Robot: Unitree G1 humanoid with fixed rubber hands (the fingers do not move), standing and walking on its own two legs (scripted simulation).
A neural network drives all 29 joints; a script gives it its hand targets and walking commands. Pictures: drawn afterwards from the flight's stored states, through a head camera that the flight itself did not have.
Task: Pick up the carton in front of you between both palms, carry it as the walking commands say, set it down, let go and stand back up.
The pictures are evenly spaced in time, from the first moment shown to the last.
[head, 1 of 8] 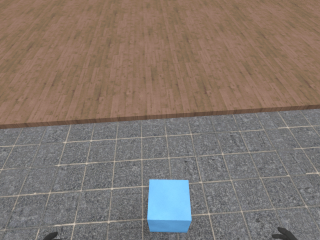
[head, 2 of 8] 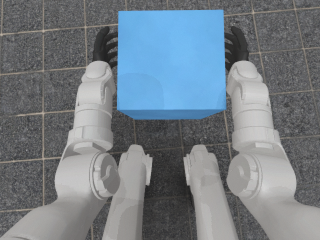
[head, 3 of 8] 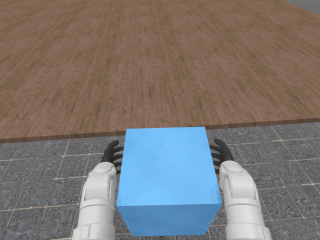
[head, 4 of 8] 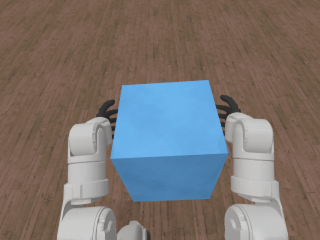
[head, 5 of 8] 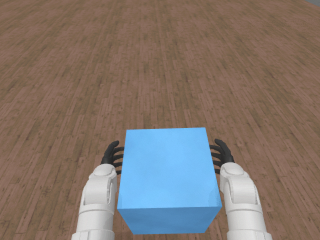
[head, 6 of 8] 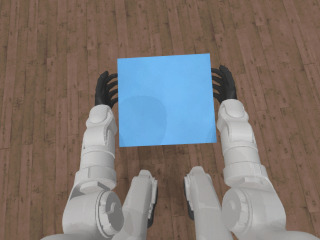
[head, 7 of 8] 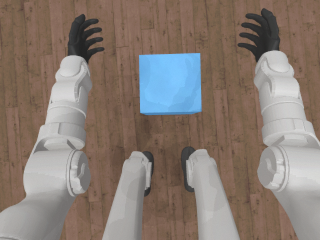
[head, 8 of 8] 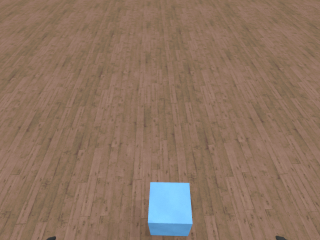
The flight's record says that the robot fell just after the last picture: no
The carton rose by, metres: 0.80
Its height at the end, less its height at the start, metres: +0.05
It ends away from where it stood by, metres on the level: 2.53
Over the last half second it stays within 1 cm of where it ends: yes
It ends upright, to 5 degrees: yes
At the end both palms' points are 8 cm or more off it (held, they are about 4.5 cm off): yes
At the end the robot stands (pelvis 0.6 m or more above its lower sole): yes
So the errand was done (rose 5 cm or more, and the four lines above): yes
